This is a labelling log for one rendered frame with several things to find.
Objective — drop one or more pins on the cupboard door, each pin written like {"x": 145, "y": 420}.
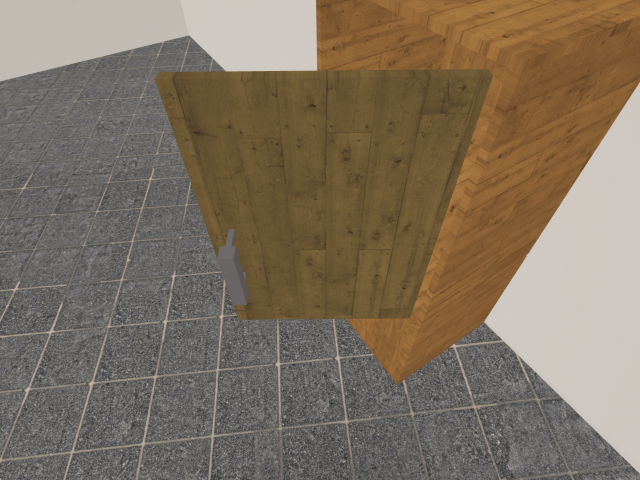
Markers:
{"x": 336, "y": 182}

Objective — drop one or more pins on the handle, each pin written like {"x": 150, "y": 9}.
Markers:
{"x": 231, "y": 269}

